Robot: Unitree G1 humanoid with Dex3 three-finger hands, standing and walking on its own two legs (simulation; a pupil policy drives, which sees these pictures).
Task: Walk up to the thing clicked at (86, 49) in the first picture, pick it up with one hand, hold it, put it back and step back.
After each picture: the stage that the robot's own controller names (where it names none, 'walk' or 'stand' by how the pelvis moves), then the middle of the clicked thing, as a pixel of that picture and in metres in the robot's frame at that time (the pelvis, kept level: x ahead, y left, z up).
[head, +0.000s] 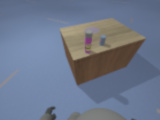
stand; (88, 42) +0.74 +0.08 +0.00
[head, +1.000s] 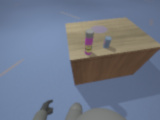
rise first; (88, 43) +0.65 +0.08 +0.03
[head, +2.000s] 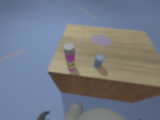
stand; (70, 58) +0.42 +0.21 +0.04
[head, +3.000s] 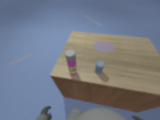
stand; (71, 64) +0.41 +0.19 +0.02
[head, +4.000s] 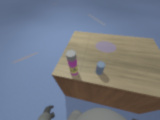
stand; (72, 64) +0.42 +0.18 +0.00
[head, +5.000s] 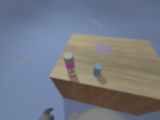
stand; (70, 66) +0.41 +0.20 +0.00
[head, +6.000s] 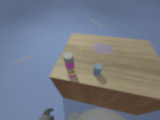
stand; (70, 66) +0.41 +0.20 +0.00
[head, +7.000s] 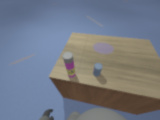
stand; (70, 66) +0.40 +0.20 +0.00
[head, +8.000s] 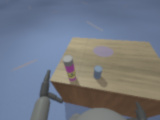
rise first; (70, 69) +0.39 +0.21 +0.01
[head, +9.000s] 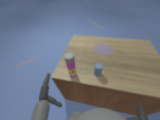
go down; (71, 66) +0.41 +0.21 +0.01
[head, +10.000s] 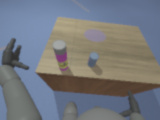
go down; (61, 57) +0.42 +0.20 +0.05
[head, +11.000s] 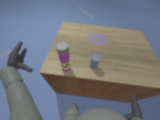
go down; (64, 59) +0.42 +0.20 +0.06
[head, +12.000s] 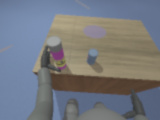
close in; (58, 55) +0.41 +0.21 +0.08
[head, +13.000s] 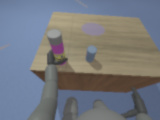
close; (58, 50) +0.45 +0.21 +0.10
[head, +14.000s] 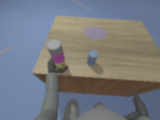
lift; (59, 58) +0.39 +0.21 +0.09
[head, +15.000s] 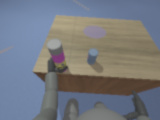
lift; (59, 58) +0.39 +0.21 +0.09
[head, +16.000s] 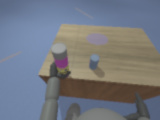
lift; (62, 63) +0.34 +0.19 +0.13
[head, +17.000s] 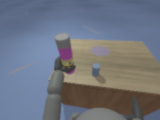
hold; (66, 56) +0.33 +0.17 +0.22
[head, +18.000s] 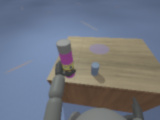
hold; (67, 61) +0.33 +0.17 +0.18
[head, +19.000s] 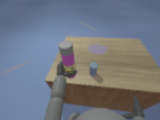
crouch; (68, 62) +0.34 +0.16 +0.17
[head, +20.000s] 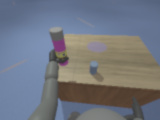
lower; (60, 48) +0.42 +0.22 +0.19
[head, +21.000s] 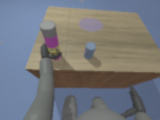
lower; (52, 44) +0.48 +0.22 +0.11
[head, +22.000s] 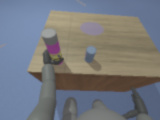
lower; (54, 50) +0.44 +0.22 +0.10
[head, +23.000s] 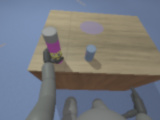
lower; (54, 48) +0.45 +0.22 +0.10
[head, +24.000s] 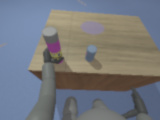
lower; (54, 48) +0.45 +0.22 +0.10
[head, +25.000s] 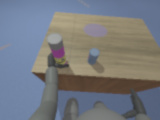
open; (58, 53) +0.42 +0.21 +0.09
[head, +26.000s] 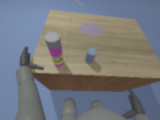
sink last; (56, 52) +0.43 +0.21 +0.09
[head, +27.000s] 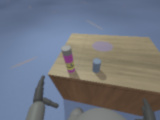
sink last; (68, 60) +0.45 +0.22 +0.06
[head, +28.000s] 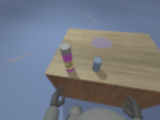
stand; (67, 59) +0.43 +0.21 +0.06
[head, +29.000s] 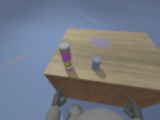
stand; (66, 58) +0.43 +0.22 +0.07
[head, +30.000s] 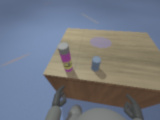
stand; (66, 58) +0.42 +0.22 +0.07
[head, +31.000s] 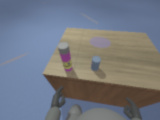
stand; (66, 58) +0.43 +0.22 +0.07
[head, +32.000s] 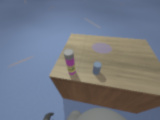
stand; (70, 63) +0.44 +0.20 +0.01
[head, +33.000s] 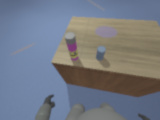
walk; (72, 48) +0.51 +0.19 +0.03
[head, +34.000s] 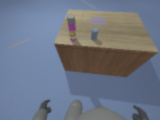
walk; (72, 29) +0.76 +0.25 +0.03
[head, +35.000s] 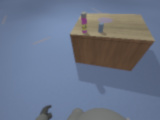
stand; (84, 23) +1.09 +0.19 +0.02
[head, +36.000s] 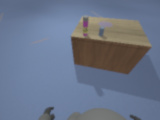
stand; (85, 26) +1.08 +0.16 +0.00
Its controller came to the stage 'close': yes
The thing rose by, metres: 0.19
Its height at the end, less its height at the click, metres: +0.00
